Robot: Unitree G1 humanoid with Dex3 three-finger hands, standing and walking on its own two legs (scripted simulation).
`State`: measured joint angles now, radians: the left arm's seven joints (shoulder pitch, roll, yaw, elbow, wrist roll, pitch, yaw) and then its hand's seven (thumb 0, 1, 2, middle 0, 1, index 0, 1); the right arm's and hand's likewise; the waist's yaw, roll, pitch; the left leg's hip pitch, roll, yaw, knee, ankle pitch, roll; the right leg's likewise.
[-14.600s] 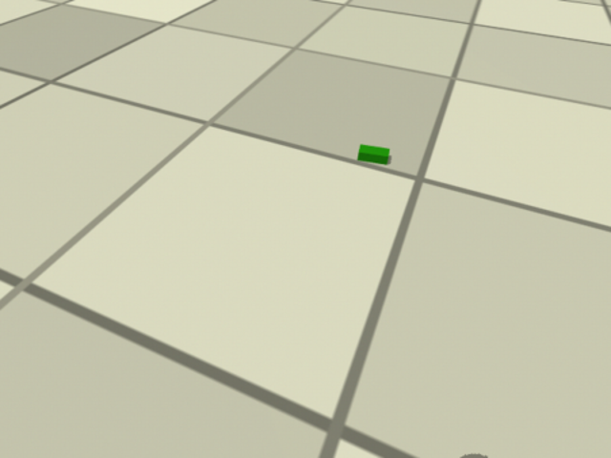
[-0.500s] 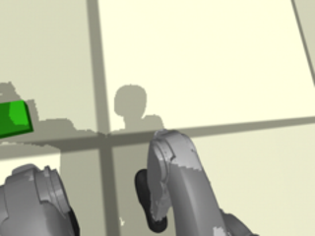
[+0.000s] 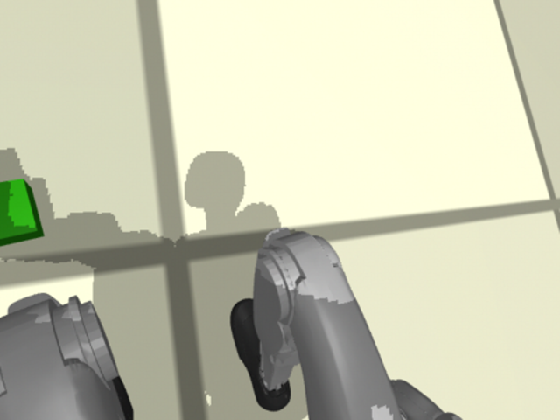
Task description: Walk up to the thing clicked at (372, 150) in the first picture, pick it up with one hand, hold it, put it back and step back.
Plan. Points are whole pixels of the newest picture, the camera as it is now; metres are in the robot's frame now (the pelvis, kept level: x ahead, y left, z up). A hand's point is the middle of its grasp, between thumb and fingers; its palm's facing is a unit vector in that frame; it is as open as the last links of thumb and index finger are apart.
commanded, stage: rest palm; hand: left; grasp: from above
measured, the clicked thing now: out of the picture +0.43 +0.30 -0.27
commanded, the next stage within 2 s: close in 0.12 s
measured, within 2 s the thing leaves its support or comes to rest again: neither
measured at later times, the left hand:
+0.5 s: hand out of the picture +0.42 +0.30 -0.24, palm faces -0.42 -0.06 -0.91, open 13.6 cm
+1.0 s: hand out of the picture +0.42 +0.30 -0.24, palm faces -0.46 -0.09 -0.89, open 12.7 cm
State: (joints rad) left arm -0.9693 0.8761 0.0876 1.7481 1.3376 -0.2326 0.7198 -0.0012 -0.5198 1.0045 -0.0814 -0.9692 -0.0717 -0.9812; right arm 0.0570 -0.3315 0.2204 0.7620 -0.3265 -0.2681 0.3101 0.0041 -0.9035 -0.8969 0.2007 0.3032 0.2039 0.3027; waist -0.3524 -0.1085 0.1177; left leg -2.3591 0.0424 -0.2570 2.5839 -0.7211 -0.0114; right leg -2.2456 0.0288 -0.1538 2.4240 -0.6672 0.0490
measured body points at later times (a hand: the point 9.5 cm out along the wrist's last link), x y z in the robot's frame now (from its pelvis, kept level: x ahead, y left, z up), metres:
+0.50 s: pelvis +0.00 +0.00 +0.00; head +0.25 +0.12 +0.35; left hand +0.43 +0.30 -0.19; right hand +0.07 -0.25 -0.06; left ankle +0.06 +0.13 -0.26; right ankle +0.11 -0.12 -0.26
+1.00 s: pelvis +0.00 +0.00 +0.00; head +0.26 +0.12 +0.35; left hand +0.43 +0.30 -0.19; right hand +0.05 -0.25 -0.06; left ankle +0.06 +0.13 -0.26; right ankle +0.11 -0.12 -0.26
